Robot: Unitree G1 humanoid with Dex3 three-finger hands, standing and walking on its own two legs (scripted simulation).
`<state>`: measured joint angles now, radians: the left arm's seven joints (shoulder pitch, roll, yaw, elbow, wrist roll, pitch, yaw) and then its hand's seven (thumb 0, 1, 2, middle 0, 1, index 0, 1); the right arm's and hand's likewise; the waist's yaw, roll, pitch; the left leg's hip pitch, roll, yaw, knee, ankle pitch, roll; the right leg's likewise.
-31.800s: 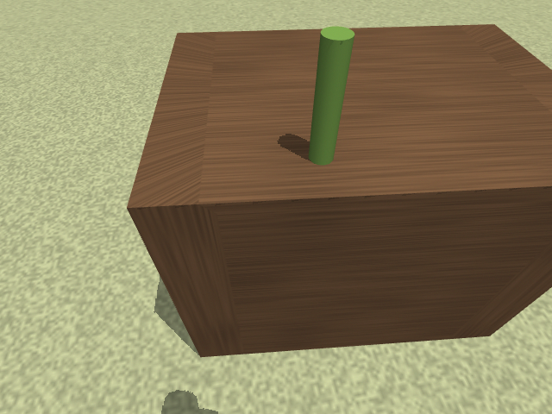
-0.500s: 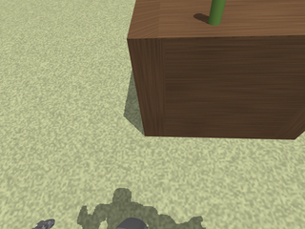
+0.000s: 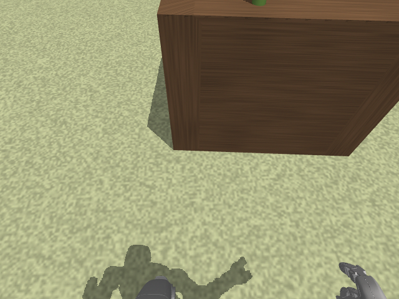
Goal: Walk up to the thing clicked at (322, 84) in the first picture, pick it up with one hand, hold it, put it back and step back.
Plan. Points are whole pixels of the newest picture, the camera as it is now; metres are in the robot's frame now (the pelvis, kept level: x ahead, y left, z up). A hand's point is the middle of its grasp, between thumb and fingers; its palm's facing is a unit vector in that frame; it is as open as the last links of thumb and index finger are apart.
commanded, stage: step back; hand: right
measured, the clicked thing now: out of the picture +1.07 -0.14 +0.17
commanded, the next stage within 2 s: stand in 1.12 s
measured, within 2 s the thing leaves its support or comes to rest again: neither
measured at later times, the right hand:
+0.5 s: hand out of the picture +0.03 -0.26 -0.13, palm faces -0.07 +0.93 -0.35, open 7.4 cm
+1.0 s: hand out of the picture +0.11 -0.23 -0.14, palm faces -0.14 +0.93 -0.35, open 7.4 cm
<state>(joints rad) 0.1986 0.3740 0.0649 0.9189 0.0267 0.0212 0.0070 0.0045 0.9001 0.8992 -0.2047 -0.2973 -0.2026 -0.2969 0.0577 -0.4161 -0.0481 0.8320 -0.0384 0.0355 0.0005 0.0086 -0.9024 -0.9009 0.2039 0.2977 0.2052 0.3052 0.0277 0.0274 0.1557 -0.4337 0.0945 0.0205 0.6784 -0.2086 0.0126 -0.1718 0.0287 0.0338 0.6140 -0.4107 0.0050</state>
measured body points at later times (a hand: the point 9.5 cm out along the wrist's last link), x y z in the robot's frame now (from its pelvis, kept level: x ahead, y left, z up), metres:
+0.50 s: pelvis -0.04 +0.00 +0.02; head -0.03 +0.00 +0.47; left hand +0.03 +0.33 -0.10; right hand +0.03 -0.30 -0.11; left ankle -0.04 +0.13 -0.72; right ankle -0.02 -0.12 -0.70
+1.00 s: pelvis +0.01 +0.01 +0.01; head +0.03 +0.02 +0.46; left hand +0.06 +0.33 -0.11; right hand +0.11 -0.28 -0.12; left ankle +0.01 +0.14 -0.72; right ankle +0.01 -0.12 -0.72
